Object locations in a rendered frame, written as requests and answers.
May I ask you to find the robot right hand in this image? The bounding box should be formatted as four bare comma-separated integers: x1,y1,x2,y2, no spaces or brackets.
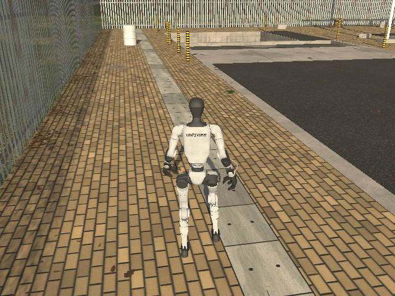
223,175,237,190

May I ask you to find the robot left shin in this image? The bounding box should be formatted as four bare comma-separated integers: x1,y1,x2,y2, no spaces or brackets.
179,208,188,249

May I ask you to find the robot left hand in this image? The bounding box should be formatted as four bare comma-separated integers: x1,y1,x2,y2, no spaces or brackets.
163,166,177,177

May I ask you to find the robot right upper arm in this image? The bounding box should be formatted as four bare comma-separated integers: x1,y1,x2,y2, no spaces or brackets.
209,124,227,159

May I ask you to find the humanoid robot torso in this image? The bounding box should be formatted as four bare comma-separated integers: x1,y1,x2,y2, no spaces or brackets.
183,122,211,185

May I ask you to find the robot left upper arm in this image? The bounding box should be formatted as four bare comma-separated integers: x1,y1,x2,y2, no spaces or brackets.
167,124,184,158

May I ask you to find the left robot forearm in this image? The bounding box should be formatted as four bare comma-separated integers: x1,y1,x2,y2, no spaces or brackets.
164,148,173,168

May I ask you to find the right robot forearm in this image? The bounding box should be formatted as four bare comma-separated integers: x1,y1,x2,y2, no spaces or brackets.
221,150,235,177

